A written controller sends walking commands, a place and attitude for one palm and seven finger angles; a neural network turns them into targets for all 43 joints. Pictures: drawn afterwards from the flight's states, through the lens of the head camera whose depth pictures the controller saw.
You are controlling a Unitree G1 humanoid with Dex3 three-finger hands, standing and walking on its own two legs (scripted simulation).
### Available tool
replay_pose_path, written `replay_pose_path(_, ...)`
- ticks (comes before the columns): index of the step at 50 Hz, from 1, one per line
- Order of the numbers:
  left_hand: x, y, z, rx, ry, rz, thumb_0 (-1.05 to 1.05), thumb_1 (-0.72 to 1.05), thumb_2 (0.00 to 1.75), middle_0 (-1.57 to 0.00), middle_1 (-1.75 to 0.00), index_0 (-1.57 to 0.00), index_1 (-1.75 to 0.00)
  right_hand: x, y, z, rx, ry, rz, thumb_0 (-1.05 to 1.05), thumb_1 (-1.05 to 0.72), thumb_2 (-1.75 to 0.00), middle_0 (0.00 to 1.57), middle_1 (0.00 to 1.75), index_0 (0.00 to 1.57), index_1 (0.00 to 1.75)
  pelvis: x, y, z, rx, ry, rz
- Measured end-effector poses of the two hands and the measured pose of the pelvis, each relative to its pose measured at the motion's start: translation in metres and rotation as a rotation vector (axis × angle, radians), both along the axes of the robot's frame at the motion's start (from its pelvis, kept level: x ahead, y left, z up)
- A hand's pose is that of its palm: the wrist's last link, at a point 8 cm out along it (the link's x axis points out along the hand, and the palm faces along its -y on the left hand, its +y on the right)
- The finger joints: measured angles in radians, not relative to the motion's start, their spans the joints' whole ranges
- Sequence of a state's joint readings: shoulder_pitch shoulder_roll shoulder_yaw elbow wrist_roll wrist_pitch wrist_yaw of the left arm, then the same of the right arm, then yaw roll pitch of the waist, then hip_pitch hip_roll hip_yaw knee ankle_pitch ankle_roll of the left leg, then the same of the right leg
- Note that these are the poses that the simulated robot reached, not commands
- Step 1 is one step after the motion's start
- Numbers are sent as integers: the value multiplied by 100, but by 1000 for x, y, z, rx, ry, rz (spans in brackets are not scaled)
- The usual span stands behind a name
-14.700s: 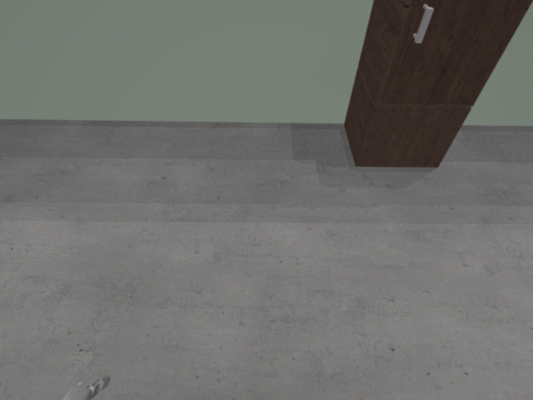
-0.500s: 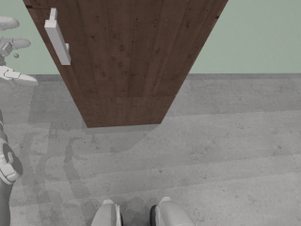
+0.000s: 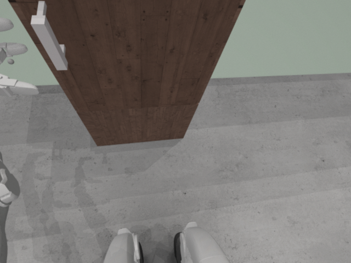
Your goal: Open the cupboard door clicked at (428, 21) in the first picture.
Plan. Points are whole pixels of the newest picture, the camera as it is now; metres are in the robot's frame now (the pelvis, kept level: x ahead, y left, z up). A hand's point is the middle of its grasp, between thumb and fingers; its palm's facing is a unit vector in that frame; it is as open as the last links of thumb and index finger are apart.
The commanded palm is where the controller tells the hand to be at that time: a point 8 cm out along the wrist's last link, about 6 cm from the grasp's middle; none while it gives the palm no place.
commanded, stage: move the hooked fingers beside the handle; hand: left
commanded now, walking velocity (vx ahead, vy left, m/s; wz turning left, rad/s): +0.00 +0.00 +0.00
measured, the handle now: (52, 38) +0.58 +0.21 +0.08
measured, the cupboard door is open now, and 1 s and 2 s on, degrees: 0 0 0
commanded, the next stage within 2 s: slide the fingers in behind the handle in 0.04 s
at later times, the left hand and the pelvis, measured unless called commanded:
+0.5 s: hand (24, 63) +0.51 +0.25 +0.08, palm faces +0.03 -1.00 +0.00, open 14.0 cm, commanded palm +0.49 +0.28 +0.08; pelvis +0.00 +0.00 +0.00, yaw +0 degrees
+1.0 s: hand (39, 65) +0.50 +0.22 +0.08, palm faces +0.03 -1.00 +0.01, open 14.0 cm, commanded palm +0.48 +0.25 +0.08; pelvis +0.00 +0.00 +0.00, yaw +1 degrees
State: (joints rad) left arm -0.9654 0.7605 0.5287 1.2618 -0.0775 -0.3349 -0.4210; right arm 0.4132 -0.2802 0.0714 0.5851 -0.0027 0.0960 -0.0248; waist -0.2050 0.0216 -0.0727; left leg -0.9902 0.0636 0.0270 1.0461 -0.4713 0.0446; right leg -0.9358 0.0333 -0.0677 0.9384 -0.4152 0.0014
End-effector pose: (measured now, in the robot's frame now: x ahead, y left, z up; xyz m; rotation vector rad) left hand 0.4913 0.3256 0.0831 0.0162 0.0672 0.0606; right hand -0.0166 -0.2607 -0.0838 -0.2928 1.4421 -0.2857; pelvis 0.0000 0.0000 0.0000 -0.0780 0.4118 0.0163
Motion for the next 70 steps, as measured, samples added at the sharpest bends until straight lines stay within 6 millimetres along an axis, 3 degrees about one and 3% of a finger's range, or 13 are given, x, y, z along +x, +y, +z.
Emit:
replay_pose_path(10, -5, 5, 0, -7, -13, -18, -1, -50, 30, -30, -120, -30, -120, -12, -10, 7, -29, 42, -8, 0, -91, -89, 20, 30, 21, 30, -1, -2, 0, -4, 5, 3)
replay_pose_path(32, -2, -28, -2, -16, -30, -13, -1, -50, 30, -30, -120, -30, -120, 22, 6, -3, 27, -61, 16, 0, -91, -89, 20, 30, 21, 30, 4, 2, 2, 2, -13, 1)
replay_pose_path(49, -9, -49, 0, -17, -60, -27, -1, -50, 30, -30, -120, -30, -120, 18, -1, -3, 31, -49, 13, 0, -91, -89, 20, 30, 21, 30, 5, 0, 4, 7, -29, 6)
replay_pose_path(64, -7, -63, -2, -11, -47, 5, -1, -50, 30, -27, -120, -30, -119, 13, -5, -9, 41, -59, 27, 0, -91, -89, 20, 30, 21, 30, -2, -6, 0, 15, -27, 14)
replay_pose_path(70, -3, -78, -1, -10, -54, -21, -1, -50, 30, -27, -120, -28, -119, 10, -6, -11, 51, -48, 26, 0, -91, -89, 20, 30, 21, 30, -1, -8, 0, 15, -23, 15)
